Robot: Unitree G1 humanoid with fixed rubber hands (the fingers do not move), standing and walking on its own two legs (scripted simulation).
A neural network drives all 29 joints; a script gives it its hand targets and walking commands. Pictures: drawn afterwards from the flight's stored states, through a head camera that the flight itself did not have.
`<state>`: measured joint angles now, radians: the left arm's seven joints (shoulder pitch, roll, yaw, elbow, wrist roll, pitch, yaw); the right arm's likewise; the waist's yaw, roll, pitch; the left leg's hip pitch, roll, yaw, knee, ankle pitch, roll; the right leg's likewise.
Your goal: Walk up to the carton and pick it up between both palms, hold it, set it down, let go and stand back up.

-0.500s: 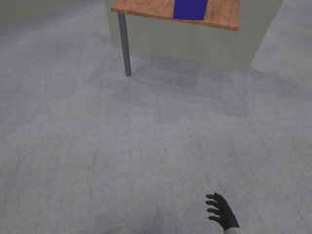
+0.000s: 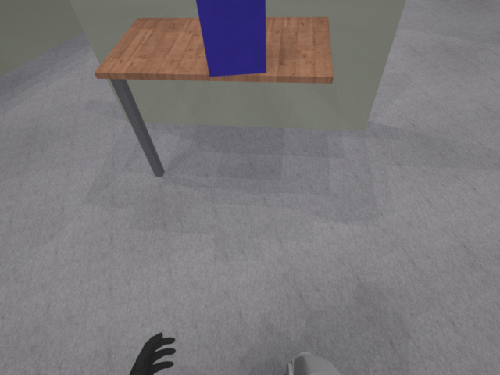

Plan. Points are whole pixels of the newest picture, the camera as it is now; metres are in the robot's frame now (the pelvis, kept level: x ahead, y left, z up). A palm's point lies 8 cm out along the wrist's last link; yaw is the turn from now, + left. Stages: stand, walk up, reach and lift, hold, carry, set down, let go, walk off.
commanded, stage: walk up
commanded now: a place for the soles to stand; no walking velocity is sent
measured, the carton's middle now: (234, 24) +1.15 +0.06 +0.01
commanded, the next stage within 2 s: none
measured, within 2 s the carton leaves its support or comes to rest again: neither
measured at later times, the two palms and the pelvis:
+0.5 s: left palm (125, 323) +0.23 +0.26 -0.12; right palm (317, 219) +0.42 -0.13 -0.08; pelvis +0.24 +0.04 +0.00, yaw +2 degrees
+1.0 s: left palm (186, 160) +0.60 +0.18 -0.07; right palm (357, 226) +0.43 -0.22 -0.13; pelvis +0.44 +0.00 +0.01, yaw +0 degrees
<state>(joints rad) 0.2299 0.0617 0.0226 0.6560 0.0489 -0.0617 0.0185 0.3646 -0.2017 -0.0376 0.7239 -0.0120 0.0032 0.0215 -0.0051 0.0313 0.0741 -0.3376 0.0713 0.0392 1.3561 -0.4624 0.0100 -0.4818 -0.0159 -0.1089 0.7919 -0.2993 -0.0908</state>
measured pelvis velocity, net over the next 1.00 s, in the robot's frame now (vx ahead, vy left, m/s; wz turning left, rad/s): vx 0.44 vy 0.00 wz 0.00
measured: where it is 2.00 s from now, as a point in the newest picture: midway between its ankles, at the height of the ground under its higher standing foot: (247, 253)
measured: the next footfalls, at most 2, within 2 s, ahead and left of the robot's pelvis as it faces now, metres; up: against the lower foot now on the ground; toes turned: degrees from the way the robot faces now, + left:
left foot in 0.42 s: +0.36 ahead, +0.13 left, +0.00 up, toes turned +10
right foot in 0.90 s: +0.56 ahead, -0.08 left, +0.00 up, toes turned -8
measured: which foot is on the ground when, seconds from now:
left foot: up 0.00-0.40, down 0.42-0.94, up 0.96-1.00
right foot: down 0.00-0.46, up 0.48-0.88, down 0.90-1.00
